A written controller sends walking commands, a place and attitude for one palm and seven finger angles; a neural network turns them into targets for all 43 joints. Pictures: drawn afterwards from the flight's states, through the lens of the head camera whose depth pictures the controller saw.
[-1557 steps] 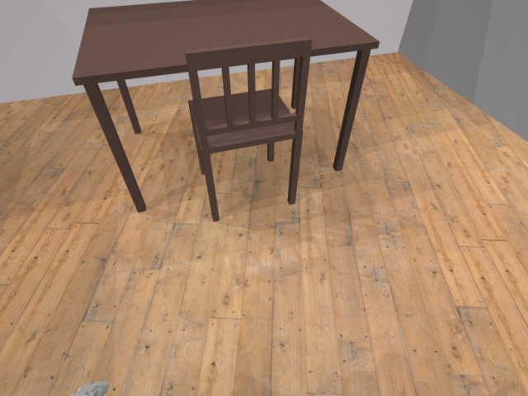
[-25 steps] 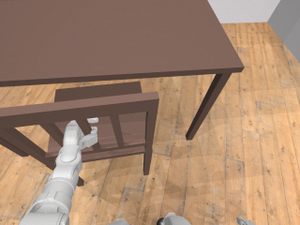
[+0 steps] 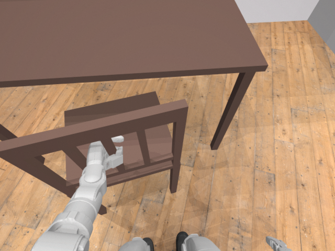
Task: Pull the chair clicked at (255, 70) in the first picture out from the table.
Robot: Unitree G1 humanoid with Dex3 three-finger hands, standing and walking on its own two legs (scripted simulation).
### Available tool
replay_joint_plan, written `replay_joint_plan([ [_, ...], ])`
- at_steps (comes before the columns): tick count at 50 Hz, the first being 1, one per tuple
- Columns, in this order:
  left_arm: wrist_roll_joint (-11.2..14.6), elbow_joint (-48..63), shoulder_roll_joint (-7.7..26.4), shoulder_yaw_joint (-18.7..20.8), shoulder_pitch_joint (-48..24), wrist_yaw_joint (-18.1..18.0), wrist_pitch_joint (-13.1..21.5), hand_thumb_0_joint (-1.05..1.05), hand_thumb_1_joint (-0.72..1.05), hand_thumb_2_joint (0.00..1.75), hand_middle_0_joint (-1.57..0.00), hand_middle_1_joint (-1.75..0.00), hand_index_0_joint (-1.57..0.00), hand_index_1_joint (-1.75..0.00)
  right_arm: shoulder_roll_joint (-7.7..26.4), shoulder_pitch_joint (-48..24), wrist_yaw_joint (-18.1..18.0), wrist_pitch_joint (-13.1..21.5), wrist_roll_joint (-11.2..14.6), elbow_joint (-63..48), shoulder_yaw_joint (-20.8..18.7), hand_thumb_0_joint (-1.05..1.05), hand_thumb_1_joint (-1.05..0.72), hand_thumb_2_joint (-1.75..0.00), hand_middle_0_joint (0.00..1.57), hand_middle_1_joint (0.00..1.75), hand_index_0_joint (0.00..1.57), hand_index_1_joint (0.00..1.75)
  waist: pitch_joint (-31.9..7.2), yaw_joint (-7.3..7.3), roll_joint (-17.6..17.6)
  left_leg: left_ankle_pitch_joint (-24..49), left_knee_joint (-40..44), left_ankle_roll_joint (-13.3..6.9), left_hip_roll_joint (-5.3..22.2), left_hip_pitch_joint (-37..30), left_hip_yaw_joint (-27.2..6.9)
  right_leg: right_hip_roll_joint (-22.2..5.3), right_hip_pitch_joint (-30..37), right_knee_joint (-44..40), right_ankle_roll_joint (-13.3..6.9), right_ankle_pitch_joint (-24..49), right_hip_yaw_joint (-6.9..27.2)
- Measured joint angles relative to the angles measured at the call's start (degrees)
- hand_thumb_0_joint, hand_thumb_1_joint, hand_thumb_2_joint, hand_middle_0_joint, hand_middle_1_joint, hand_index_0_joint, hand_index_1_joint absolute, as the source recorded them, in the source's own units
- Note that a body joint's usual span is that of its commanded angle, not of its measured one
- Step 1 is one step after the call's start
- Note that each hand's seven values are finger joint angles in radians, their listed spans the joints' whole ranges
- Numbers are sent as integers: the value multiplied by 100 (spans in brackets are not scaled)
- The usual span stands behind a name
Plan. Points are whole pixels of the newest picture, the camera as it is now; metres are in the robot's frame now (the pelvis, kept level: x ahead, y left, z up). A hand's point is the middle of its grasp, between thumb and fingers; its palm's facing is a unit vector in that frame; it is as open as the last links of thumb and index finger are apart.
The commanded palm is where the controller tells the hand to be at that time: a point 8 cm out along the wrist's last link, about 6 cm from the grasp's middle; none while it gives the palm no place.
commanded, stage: step backward, pulling the chair out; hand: left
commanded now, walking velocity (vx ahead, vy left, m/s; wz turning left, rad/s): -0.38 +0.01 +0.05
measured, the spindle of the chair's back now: (114, 154) +0.39 +0.14 -0.10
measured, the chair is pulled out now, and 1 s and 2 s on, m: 0.12 0.17 0.18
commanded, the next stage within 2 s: none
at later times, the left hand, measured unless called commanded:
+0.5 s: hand (118, 164) +0.34 +0.12 -0.06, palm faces +0.05 -0.98 -0.17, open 5.4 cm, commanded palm +0.33 +0.17 -0.06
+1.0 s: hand (116, 173) +0.32 +0.12 -0.06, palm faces -0.04 -0.99 -0.17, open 5.3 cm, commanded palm +0.30 +0.18 -0.06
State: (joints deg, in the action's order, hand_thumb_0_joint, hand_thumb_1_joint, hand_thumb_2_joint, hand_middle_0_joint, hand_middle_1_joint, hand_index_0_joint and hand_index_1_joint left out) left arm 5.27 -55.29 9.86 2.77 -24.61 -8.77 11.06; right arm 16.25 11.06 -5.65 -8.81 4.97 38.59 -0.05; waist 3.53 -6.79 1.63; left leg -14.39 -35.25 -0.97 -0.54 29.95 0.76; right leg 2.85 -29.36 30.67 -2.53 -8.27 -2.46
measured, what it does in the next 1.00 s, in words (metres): steps on the spot: left foot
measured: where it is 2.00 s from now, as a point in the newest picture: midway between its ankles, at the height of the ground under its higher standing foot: outside the picture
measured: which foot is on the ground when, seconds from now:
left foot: down 0.00-0.50, up 0.52-0.72, down 0.74-1.00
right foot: down 0.00-1.00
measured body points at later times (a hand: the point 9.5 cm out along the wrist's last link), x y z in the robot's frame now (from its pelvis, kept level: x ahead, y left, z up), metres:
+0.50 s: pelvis -0.01 -0.01 -0.01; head +0.05 -0.04 +0.44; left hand +0.34 +0.17 -0.05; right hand +0.07 -0.25 -0.15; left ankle +0.06 +0.10 -0.72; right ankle +0.08 -0.09 -0.73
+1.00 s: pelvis -0.04 +0.02 +0.00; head +0.04 +0.01 +0.44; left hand +0.31 +0.18 -0.05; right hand +0.05 -0.24 -0.13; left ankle -0.08 +0.16 -0.73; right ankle +0.08 -0.09 -0.73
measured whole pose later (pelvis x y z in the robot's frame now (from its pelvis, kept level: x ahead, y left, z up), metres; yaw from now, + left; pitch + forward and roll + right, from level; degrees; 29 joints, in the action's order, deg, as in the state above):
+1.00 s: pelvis -0.04 +0.02 +0.00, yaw -1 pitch +7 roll +1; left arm 4.7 -50.5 8.8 -1.0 -22.5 -6.5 7.4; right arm 12.6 11.7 -7.0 -7.0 3.4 37.5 0.0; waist 3.0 -4.6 0.2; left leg -21.1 -34.1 1.4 0.5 19.6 1.4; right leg -0.6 -32.4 29.6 -0.9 -3.7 -0.5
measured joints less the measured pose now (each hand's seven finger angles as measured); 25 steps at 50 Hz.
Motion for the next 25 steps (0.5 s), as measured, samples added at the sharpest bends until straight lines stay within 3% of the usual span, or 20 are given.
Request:
replay_joint_plan([
  [3, -21, 71, -56, -191, 35, -20, -45, 3, 69, 74, -29, -112, -50, -144, 80, 34, -50, -6, 11, 3, -7, 1, -91, -89, 20, 30, 21, 30, 40, 34, 3, 439, 209, -75, 0, -111, 17, -15, 116, -156, 60, 109, -10],
  [8, 16, 105, -60, -462, 124, 30, -34, 2, 70, 73, -27, -113, -50, -144, 3, 83, -136, 80, 8, 36, 32, 1, -91, -89, 20, 30, 20, 30, 14, 162, -70, 439, 338, -192, -40, -221, 146, -66, 99, -44, 192, -226, 102],
  [16, 57, -136, -70, -338, 51, 198, -27, 3, 69, 75, -27, -113, -50, -144, -406, 5, -113, 347, -168, 229, 85, 1, -90, -89, 20, 30, 21, 30, 66, 328, -138, 341, 207, -200, -98, -369, 377, -123, -4, 504, 207, -527, 320],
  [18, 112, -231, -86, -219, 11, 223, -33, 4, 69, 75, -27, -112, -50, -144, -462, -24, -92, 406, -197, 263, 96, 1, -90, -89, 20, 30, 21, 30, 103, 348, -73, 290, 120, -177, -65, -380, 398, -116, -14, 621, 187, -665, 302],
  [21, 145, -298, -71, -66, -8, 277, -27, 4, 68, 77, -28, -111, -50, -144, -508, -36, -82, 489, -197, 319, 113, 1, -90, -89, 20, 30, 21, 30, 146, 389, -7, 203, -49, -114, -9, -350, 420, -106, 16, 535, 89, -75, 255],
  [25, 139, -366, -31, 57, -53, 272, 25, 4, 67, 79, -30, -110, -50, -144, -455, -33, -76, 540, -145, 374, 92, 1, -90, -89, 21, 30, 21, 30, 150, 331, 85, -26, -288, 12, 59, -170, 277, -45, -61, 614, -107, -200, 109],
])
